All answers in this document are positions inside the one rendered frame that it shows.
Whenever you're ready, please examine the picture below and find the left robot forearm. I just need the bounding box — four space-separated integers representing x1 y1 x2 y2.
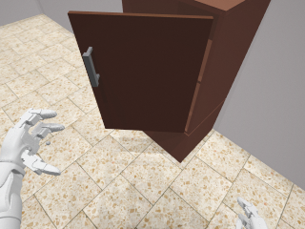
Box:
0 161 26 229

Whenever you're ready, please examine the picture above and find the cupboard door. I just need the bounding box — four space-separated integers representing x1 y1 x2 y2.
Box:
68 10 214 133

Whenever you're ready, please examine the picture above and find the right robot hand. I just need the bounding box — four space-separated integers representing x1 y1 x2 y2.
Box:
235 197 269 229

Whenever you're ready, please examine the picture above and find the handle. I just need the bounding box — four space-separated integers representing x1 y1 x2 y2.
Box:
82 47 100 87

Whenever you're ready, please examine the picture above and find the left robot hand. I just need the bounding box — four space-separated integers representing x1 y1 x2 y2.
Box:
0 108 65 176

